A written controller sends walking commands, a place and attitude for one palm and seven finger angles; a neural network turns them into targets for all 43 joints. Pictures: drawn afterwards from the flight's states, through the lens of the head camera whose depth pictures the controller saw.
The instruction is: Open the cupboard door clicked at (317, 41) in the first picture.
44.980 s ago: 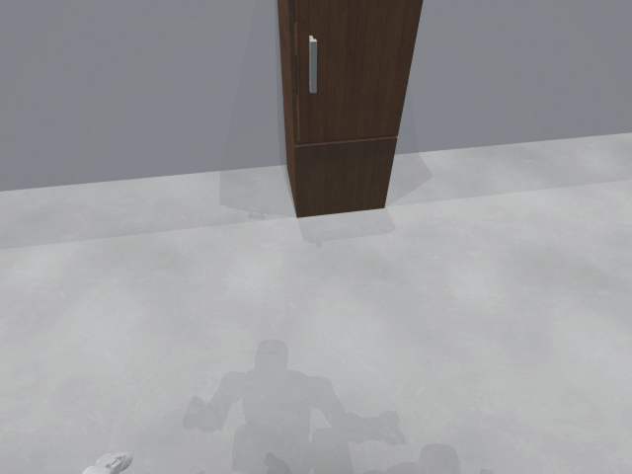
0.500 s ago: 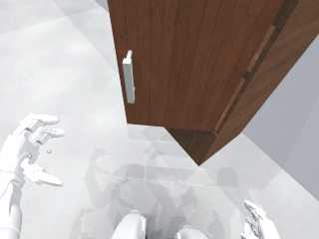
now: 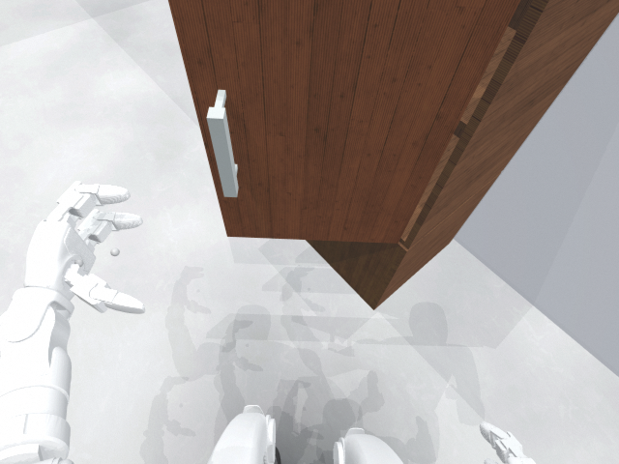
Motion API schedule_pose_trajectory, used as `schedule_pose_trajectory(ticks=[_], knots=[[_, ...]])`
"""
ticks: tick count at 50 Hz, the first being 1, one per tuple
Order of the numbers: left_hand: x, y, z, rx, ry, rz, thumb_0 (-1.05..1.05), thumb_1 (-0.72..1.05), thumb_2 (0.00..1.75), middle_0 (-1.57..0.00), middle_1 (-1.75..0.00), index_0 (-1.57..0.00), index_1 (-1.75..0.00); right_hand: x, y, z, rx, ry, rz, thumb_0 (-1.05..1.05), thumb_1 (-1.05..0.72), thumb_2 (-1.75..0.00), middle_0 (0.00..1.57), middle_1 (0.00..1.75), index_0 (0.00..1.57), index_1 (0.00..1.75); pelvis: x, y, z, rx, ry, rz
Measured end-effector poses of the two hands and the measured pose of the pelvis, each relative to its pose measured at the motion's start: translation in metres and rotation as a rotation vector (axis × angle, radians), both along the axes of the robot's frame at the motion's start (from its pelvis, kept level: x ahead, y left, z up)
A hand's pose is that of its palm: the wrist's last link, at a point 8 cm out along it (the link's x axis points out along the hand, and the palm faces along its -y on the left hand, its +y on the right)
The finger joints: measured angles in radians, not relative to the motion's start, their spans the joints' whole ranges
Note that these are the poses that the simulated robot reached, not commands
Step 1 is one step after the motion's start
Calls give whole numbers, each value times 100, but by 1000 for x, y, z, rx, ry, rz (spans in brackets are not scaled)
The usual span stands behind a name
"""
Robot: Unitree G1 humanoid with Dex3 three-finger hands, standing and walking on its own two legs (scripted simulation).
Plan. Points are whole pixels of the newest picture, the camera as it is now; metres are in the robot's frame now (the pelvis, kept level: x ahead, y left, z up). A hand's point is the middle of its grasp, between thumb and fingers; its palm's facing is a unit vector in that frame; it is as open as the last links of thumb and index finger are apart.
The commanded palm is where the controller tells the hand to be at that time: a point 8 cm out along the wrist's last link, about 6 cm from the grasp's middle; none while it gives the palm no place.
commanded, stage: move the hooked fingers beside the handle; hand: left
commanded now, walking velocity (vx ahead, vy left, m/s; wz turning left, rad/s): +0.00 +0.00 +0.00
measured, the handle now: (226, 147) +0.54 +0.14 +0.05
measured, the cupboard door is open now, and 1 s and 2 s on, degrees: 48 48 48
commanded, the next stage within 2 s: slide the fingers in behind the handle in 1.96 s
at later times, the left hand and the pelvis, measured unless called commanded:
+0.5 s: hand (149, 207) +0.43 +0.23 +0.04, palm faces +0.02 -1.00 -0.02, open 14.0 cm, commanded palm +0.41 +0.27 +0.05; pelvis +0.00 +0.01 -0.01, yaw -1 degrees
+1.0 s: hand (186, 173) +0.49 +0.19 +0.04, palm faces +0.02 -1.00 -0.03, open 14.0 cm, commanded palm +0.47 +0.24 +0.04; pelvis +0.00 +0.00 -0.02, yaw -1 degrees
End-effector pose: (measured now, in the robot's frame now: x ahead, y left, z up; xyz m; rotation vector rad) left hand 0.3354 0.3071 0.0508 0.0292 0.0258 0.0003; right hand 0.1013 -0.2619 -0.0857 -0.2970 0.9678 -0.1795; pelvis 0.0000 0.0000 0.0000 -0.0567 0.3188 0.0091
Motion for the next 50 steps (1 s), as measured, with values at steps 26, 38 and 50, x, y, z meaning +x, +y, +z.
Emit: schedule_pose_trajectory(ticks=[26, 38, 50], knots=[[74, -22, -7, -10, -10, 17, -1, -50, 30, -30, -120, -30, -120, -46, 9, -12, -9, 188, -69, 0, -91, -90, 20, 30, 20, 30, -4, 13, -6, -13, 39, -6], [105, -43, -8, -17, -2, 20, -1, -50, 30, -30, -120, -30, -120, -70, 8, -20, 1, 277, -106, 0, -91, -90, 20, 30, 20, 30, -4, 11, -10, -13, 63, -9], [133, -59, -6, -2, -7, 16, -1, -50, 30, -30, -120, -30, -120, -94, 2, -27, 12, 362, -140, 0, -91, -90, 20, 30, 20, 30, -4, 4, -17, -14, 91, -13]])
